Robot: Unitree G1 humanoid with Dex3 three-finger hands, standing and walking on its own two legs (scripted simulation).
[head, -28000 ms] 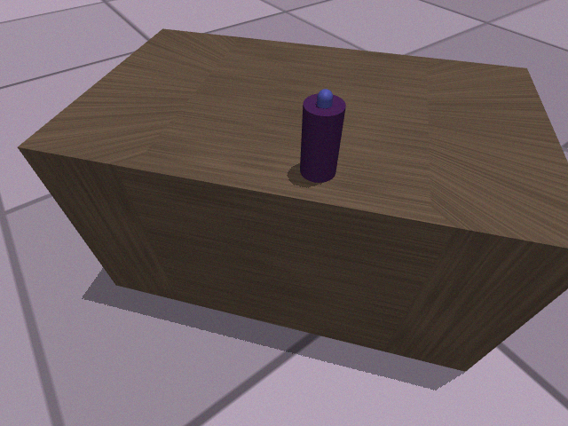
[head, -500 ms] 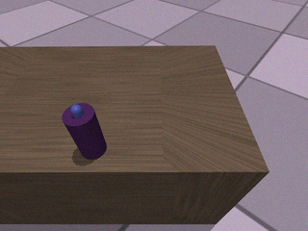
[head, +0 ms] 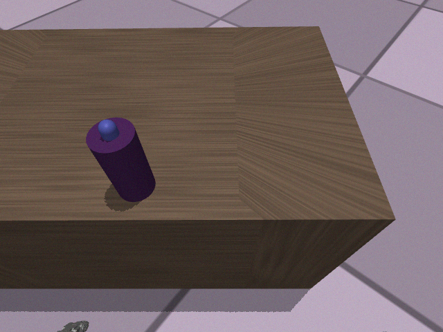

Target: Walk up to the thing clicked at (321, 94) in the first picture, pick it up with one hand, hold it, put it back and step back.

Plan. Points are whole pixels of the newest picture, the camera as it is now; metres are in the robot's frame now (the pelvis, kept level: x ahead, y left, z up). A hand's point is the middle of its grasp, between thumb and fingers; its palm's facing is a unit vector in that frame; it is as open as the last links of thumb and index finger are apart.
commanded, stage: step back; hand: left
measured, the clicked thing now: (123, 158) +0.43 +0.22 +0.03
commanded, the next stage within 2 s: none
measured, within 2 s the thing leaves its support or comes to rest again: neither
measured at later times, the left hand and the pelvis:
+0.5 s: hand out of the picture +0.03 +0.31 -0.17, palm faces -0.11 -0.93 -0.36, open 7.4 cm; pelvis -0.09 +0.05 -0.01, yaw -4 degrees
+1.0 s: hand out of the picture -0.09 +0.32 -0.16, palm faces -0.02 -0.93 -0.36, open 7.4 cm; pelvis -0.22 +0.06 -0.01, yaw +0 degrees
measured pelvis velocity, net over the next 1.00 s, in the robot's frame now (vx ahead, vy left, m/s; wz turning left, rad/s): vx -0.22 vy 0.06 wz -0.01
